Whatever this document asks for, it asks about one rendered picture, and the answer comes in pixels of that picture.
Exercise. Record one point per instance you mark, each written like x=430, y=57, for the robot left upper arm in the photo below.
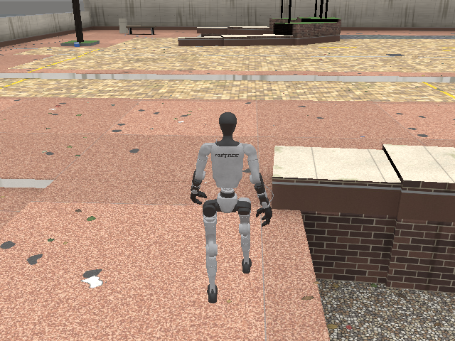
x=204, y=151

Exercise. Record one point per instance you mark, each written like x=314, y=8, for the robot right upper arm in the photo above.
x=250, y=151

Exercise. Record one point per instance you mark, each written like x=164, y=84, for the robot right forearm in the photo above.
x=261, y=193

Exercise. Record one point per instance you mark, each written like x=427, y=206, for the robot left forearm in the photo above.
x=195, y=184

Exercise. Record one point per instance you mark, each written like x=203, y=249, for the right robot shin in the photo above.
x=245, y=244

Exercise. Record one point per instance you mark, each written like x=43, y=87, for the left robot hand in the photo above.
x=199, y=194

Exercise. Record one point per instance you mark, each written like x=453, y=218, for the right robot hand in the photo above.
x=268, y=215

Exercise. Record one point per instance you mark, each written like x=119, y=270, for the right robot thigh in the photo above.
x=244, y=210

